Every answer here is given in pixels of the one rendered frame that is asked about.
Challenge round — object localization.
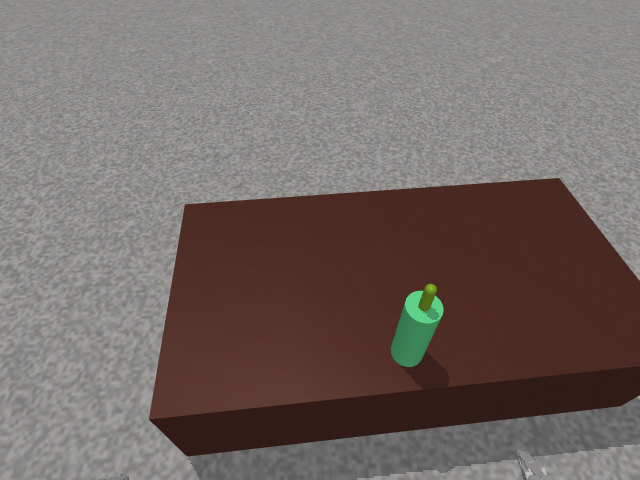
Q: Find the bottle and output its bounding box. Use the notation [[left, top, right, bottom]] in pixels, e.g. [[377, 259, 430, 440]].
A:
[[391, 284, 444, 367]]

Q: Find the right robot hand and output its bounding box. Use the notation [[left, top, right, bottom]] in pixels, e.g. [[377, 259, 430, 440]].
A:
[[516, 449, 555, 480]]

